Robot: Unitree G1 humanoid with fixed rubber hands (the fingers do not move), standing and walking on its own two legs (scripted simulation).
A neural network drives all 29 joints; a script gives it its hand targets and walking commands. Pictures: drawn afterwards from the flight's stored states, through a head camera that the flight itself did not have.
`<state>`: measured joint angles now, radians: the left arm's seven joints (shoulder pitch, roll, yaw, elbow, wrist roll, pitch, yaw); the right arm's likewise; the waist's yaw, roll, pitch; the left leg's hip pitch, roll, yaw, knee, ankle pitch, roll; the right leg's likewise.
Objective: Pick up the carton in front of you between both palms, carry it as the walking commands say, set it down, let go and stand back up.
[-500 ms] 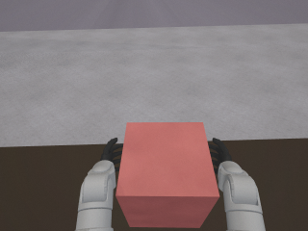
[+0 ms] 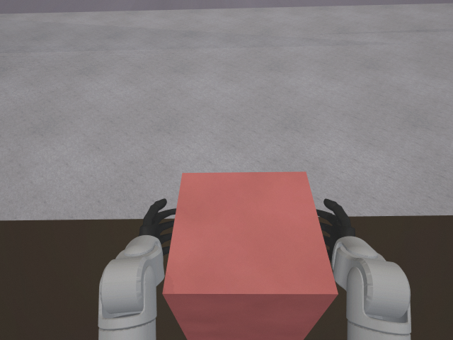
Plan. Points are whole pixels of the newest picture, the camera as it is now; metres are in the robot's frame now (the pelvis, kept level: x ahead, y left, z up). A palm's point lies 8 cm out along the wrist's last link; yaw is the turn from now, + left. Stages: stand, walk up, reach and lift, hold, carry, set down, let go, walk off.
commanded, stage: carry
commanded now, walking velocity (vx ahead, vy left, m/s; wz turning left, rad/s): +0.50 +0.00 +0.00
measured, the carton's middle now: (244, 261) +0.27 +0.00 +0.02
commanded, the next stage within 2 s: none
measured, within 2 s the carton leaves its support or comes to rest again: neither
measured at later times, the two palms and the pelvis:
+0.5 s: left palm (173, 132) +0.59 +0.17 +0.06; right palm (294, 138) +0.56 -0.12 +0.06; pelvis +0.32 +0.05 +0.00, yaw -4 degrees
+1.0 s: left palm (201, 51) +1.01 +0.14 +0.09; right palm (287, 49) +1.02 -0.16 +0.09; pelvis +0.63 -0.02 -0.01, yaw -1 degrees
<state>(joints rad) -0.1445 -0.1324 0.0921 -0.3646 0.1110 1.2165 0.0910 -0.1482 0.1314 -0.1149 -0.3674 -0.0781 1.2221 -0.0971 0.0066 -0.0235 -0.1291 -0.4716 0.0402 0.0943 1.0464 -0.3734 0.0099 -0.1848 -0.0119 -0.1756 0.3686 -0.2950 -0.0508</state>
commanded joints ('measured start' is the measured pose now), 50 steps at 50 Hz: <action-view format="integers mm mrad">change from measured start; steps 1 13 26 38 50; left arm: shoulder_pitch -440 -458 -396 -880 -1398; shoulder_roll -866 -863 -934 -650 -985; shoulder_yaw -695 -705 -738 -583 -492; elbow -58 -48 15 226 403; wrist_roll -410 -424 -351 -417 -555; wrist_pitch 13 -4 -107 -36 -60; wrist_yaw -248 -287 -237 -183 -211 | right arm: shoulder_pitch -395 -393 -422 -920 -1296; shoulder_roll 869 884 910 652 948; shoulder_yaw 711 704 776 645 482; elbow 2 0 -6 195 456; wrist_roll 357 316 403 405 403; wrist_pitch -1 -29 -103 -40 -62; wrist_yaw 253 246 297 190 155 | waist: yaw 13 -39 -24 63 35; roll -71 110 150 84 -38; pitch -163 -299 -165 -212 -355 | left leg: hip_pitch -289 725 530 417 -237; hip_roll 29 273 220 109 19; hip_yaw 7 -322 -63 136 -95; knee -137 -667 -838 -292 25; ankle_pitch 73 -104 343 742 69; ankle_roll -15 138 145 61 53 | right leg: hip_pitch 421 -220 -531 29 290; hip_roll -271 -66 -88 79 -245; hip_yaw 277 0 57 -92 287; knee -134 643 508 169 54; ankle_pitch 528 313 124 139 511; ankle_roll -75 66 46 -29 -173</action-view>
